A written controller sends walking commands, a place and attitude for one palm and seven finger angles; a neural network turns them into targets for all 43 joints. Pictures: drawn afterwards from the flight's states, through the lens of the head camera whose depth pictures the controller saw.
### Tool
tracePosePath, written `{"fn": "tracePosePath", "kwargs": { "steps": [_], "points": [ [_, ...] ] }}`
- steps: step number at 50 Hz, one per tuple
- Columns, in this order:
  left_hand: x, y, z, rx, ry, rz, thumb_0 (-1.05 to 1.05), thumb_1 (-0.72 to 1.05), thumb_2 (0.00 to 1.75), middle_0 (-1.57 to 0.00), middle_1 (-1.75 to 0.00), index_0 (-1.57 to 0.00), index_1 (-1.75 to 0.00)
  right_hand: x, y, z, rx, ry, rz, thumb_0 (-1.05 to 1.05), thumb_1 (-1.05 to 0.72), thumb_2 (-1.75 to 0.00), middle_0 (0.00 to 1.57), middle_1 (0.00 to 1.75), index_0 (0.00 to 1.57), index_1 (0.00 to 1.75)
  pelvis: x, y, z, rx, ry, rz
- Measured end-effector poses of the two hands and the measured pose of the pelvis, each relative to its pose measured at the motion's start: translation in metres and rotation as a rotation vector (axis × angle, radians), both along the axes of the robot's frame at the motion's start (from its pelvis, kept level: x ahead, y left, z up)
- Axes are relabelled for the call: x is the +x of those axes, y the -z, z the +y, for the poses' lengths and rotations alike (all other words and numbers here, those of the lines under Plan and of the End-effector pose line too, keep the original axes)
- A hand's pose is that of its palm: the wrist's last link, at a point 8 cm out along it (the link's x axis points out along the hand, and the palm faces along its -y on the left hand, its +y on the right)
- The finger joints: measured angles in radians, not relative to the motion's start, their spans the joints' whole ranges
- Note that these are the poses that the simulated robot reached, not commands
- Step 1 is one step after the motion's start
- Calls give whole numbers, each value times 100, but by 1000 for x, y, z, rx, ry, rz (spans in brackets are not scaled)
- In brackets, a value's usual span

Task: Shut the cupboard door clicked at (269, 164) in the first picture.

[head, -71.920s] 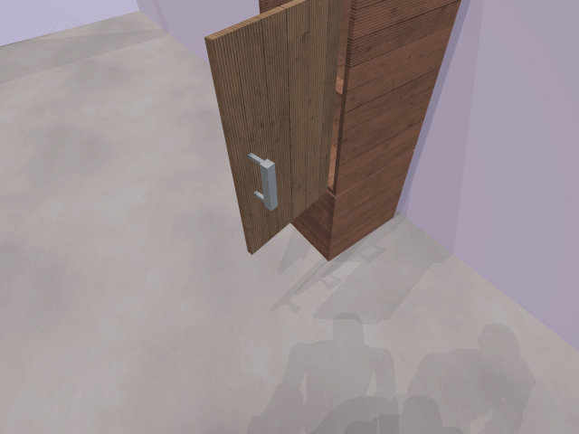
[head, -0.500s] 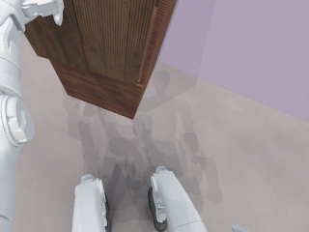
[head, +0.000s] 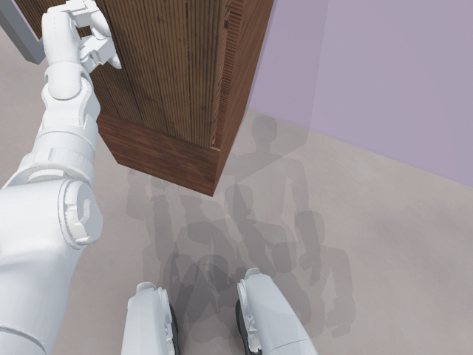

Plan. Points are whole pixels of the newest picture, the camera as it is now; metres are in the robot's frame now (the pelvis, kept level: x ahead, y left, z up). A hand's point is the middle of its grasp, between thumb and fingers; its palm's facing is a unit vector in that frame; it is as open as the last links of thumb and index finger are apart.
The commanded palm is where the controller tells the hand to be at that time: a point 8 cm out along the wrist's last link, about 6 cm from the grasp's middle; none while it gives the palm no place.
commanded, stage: pull the fist back off the door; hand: left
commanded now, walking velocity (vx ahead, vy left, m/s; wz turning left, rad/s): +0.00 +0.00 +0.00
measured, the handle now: (22, 14) +0.66 +0.23 +0.08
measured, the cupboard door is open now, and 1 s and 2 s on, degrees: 0 0 0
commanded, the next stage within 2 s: draw the hand back to the body in 0.40 s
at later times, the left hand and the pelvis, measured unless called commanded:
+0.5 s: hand (116, 84) +0.51 +0.10 +0.09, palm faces +0.06 -1.00 -0.02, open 3.1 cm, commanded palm +0.49 +0.15 +0.08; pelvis +0.04 -0.02 +0.03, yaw +3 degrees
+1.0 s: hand (30, 115) +0.40 +0.15 +0.18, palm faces +0.06 -1.00 -0.03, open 3.1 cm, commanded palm +0.36 +0.21 +0.18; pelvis +0.04 -0.01 +0.10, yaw +2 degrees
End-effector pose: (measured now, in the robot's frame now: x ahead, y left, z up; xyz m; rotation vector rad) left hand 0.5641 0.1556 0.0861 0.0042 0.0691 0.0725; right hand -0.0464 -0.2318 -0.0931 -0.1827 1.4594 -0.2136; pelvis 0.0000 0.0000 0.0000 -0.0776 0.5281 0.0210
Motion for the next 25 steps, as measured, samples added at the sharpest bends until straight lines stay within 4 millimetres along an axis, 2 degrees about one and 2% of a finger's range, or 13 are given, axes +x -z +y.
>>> {"fn": "tracePosePath", "kwargs": {
  "steps": [4, 8, 14, 19, 22, 25],
  "points": [
    [-9, 0, -2, -5, -15, -23, 1, 90, 92, -130, -150, -130, -150, 15, -7, -14, -7, -7, -18, 0, -90, -90, 21, 30, 21, 30, 10, -9, -4, 14, 9, -16],
    [-25, 4, 1, 20, -29, -42, 1, 90, 91, -130, -150, -130, -150, 38, -10, -27, -6, -18, -45, 0, -90, -90, 20, 30, 21, 30, 20, -17, -9, 30, 11, -35],
    [-56, 10, 7, 16, -39, -51, 1, 90, 90, -130, -150, -130, -150, 87, -13, -39, -5, -52, -115, 0, -90, -90, 20, 30, 20, 30, 32, -28, -14, 49, 1, -69],
    [-77, 4, 5, 18, -21, -81, 2, 90, 90, -130, -150, -130, -150, 131, -18, -43, -8, -93, -201, 0, -90, -90, 20, 30, 20, 30, 39, -35, -16, 56, -12, -95],
    [-80, 1, -1, 22, -1, -85, 2, 90, 90, -130, -150, -130, -150, 151, -19, -44, -12, -118, -246, 0, -90, -90, 20, 30, 20, 30, 39, -36, -17, 58, -21, -107],
    [-77, 0, -7, 19, 10, -81, 2, 90, 90, -130, -150, -130, -150, 164, -19, -43, -20, -130, -278, 0, -90, -90, 20, 30, 20, 30, 37, -35, -17, 58, -24, -110]
  ]
}}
